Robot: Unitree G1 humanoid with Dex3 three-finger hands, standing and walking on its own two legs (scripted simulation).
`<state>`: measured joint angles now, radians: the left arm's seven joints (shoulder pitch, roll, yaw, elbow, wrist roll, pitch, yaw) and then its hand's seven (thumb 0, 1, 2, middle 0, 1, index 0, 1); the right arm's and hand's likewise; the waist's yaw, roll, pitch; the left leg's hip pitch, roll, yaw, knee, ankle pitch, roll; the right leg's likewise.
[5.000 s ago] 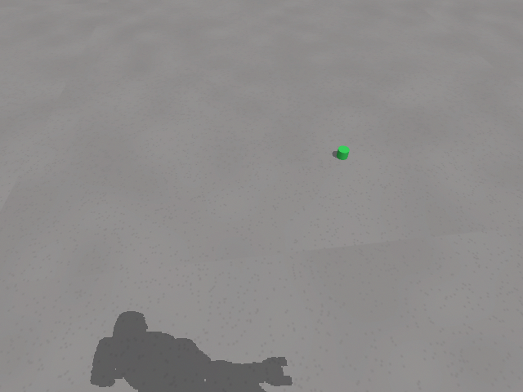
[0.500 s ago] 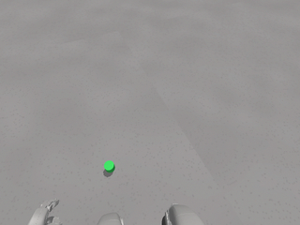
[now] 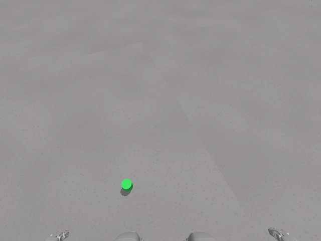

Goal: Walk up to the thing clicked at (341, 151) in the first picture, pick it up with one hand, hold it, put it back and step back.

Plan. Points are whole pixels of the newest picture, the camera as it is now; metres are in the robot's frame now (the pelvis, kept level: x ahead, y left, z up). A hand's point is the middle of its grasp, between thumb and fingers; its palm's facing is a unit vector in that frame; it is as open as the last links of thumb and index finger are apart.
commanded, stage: walk up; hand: left
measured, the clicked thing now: (127, 185) +0.47 +0.24 -0.73
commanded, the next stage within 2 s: stand in 0.84 s
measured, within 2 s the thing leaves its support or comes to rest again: neither
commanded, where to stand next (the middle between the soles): +0.09 -0.01 m, yaw +3 degrees
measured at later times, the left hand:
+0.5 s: hand out of the picture +0.10 +0.26 -0.14, palm faces +0.02 -0.95 -0.32, open 7.4 cm
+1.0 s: hand out of the picture +0.09 +0.26 -0.14, palm faces +0.03 -0.95 -0.32, open 7.4 cm
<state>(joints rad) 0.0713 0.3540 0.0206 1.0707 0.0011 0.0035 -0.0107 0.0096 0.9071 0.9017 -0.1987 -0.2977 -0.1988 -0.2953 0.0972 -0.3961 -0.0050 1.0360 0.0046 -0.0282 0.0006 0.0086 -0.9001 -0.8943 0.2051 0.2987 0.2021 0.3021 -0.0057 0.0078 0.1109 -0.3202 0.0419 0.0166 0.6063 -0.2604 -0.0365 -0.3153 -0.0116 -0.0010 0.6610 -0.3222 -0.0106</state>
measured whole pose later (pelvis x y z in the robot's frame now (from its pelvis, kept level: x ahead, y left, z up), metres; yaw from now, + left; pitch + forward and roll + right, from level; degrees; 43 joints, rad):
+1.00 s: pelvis +0.01 +0.01 +0.02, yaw +2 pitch -2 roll +0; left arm 0.07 0.33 0.02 1.16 0.01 -0.01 -0.02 0.01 0.91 0.90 -0.20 -0.30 -0.20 -0.30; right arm 0.05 -0.35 0.00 1.13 -0.02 -0.01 0.01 0.01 -0.90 -0.89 0.20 0.30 0.20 0.30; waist 0.00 0.01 0.05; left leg -0.18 0.03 -0.01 0.36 -0.15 -0.03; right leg -0.14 -0.02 -0.04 0.36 -0.19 0.01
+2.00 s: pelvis +0.02 +0.01 +0.02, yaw +2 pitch -2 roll +0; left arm 0.11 0.34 0.01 1.15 0.01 -0.01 -0.01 0.01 0.91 0.90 -0.20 -0.30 -0.20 -0.30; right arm 0.10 -0.35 0.00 1.14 -0.02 -0.01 0.01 0.01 -0.90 -0.89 0.20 0.30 0.20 0.30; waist 0.00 0.01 0.05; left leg -0.13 0.04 -0.01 0.32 -0.14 -0.03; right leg -0.09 -0.01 -0.04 0.32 -0.19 0.00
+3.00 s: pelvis +0.03 +0.01 +0.02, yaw +2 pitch -2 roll +0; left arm 0.12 0.35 0.00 1.13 0.01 -0.01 -0.01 0.01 0.91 0.90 -0.20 -0.30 -0.20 -0.30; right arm 0.10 -0.35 0.00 1.14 -0.01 -0.01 0.01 0.01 -0.90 -0.89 0.20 0.30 0.20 0.30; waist 0.00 0.00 0.05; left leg -0.13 0.03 -0.01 0.32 -0.16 -0.03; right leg -0.08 -0.02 -0.03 0.31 -0.20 0.01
